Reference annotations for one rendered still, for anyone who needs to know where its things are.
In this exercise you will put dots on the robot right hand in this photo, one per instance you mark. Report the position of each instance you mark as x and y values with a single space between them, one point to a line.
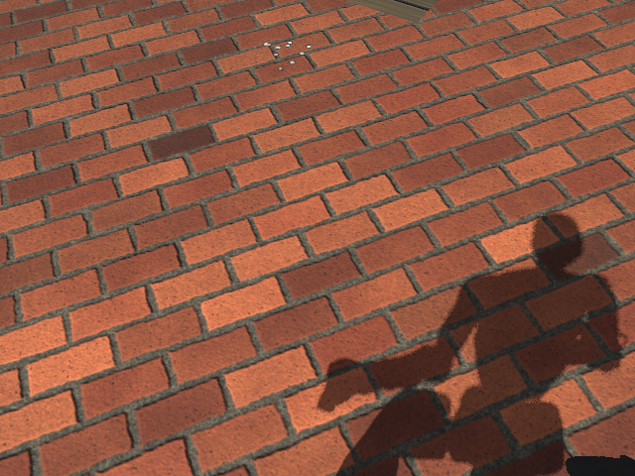
600 466

